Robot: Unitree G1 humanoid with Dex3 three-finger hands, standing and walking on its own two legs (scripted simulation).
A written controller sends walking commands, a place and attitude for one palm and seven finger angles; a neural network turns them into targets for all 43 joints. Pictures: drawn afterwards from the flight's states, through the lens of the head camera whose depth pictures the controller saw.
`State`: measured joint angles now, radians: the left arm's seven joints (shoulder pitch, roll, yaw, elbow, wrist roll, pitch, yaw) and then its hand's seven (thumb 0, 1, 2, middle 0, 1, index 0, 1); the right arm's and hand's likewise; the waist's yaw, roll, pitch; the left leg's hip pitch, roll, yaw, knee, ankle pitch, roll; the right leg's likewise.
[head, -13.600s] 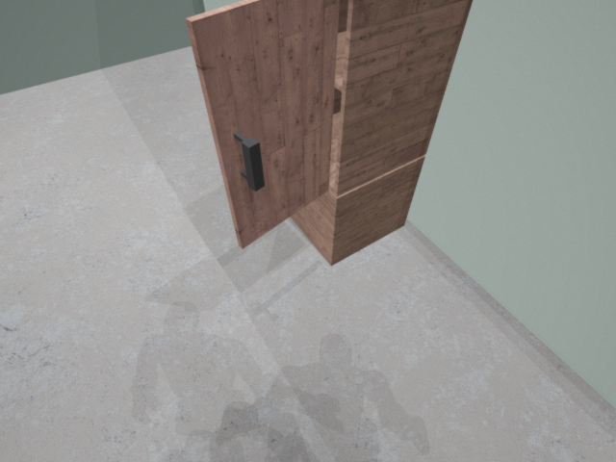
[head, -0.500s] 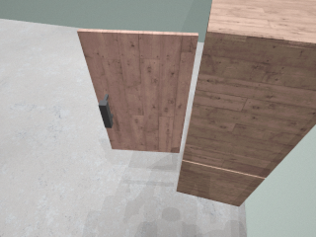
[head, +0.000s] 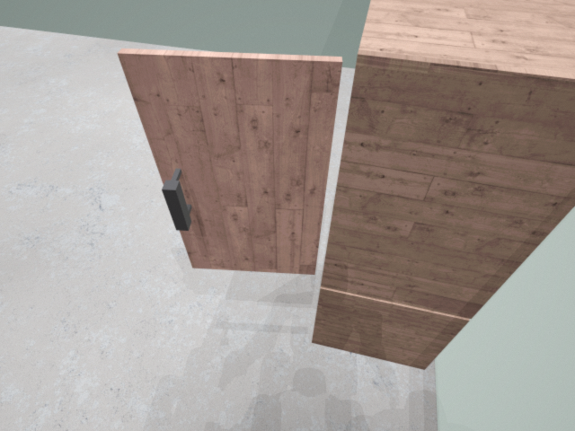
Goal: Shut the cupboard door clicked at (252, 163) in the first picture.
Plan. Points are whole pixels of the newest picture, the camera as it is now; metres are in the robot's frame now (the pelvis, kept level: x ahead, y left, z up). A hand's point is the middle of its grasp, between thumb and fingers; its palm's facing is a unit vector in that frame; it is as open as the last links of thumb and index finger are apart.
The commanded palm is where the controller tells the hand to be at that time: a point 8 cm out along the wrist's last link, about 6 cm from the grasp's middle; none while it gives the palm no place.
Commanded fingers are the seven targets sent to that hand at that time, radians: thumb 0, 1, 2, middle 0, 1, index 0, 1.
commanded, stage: come to a stop and stand still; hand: left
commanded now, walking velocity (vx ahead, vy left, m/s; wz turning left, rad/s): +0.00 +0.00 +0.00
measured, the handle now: (180, 199) +0.55 +0.25 -0.04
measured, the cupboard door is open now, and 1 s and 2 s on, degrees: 100 100 100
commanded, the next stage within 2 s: look again from close up in 0.02 s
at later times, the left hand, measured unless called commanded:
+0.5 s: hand out of the picture +0.11 +0.24 -0.15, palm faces -0.02 -0.95 -0.32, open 7.4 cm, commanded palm none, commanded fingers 0.00 0.90 0.90 -0.20 -0.30 -0.20 -0.30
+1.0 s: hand out of the picture +0.09 +0.23 -0.17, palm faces +0.03 -0.96 -0.28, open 7.4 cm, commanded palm none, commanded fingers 0.00 0.90 0.90 -0.20 -0.30 -0.20 -0.30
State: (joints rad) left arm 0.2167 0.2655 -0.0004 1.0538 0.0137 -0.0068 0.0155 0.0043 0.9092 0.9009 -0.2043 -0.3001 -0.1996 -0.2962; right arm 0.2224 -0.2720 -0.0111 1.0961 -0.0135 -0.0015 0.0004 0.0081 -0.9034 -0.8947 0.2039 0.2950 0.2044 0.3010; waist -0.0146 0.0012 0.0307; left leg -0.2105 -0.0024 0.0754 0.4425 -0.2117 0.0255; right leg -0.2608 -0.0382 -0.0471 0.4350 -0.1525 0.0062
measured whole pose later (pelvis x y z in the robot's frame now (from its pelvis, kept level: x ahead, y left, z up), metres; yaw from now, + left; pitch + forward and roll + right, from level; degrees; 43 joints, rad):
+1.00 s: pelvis +0.06 +0.01 +0.00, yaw +1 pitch -1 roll -1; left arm 0.21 0.26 0.00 1.09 0.01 0.01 0.02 0.00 0.91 0.90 -0.20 -0.30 -0.20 -0.30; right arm 0.19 -0.28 0.02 1.11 -0.02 0.02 0.00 0.01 -0.90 -0.89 0.20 0.29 0.20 0.30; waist 0.01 0.01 0.00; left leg -0.13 0.00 0.05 0.43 -0.30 0.01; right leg -0.15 -0.04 -0.07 0.39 -0.23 0.02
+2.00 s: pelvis +0.02 -0.03 +0.00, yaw +0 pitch -1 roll +1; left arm 0.33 0.13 -0.02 1.12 0.00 -0.01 0.02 0.00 0.91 0.90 -0.20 -0.30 -0.20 -0.30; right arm 0.38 -0.15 0.03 1.11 -0.02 0.00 -0.02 0.01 -0.91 -0.90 0.20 0.29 0.20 0.30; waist -0.01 0.02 0.02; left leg -0.19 0.03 0.06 0.46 -0.25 -0.01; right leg -0.25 0.02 -0.07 0.48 -0.21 -0.06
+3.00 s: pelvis +0.06 -0.01 +0.00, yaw +2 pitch +0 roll +0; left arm 0.30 0.14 0.02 1.09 0.02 -0.01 0.03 0.00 0.91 0.90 -0.20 -0.30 -0.20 -0.30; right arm 0.31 -0.15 0.01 1.11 -0.02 0.01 -0.03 0.01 -0.91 -0.90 0.20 0.29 0.20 0.30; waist 0.02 0.02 0.02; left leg -0.18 0.02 0.05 0.51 -0.33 0.00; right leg -0.20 0.00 -0.09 0.48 -0.28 -0.04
